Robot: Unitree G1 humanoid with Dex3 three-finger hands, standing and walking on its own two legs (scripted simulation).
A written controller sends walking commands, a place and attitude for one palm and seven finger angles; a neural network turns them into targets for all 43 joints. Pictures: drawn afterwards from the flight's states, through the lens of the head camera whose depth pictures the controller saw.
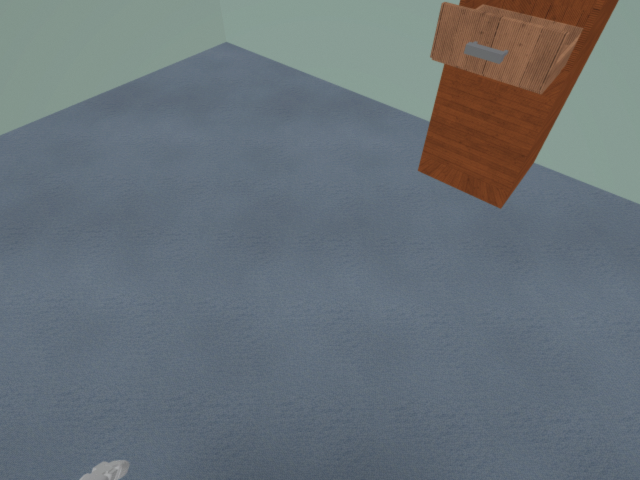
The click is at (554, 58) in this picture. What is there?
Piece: drawer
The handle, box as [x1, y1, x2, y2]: [464, 41, 507, 63]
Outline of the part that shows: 464,50 464,53 499,63 502,60 503,56 507,53 507,50 497,50 477,44 477,42 475,41 467,43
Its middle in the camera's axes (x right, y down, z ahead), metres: +0.52 -0.59 +1.20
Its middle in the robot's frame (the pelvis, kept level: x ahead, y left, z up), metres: +1.32 -0.45 -0.03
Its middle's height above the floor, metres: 0.74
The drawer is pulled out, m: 0.22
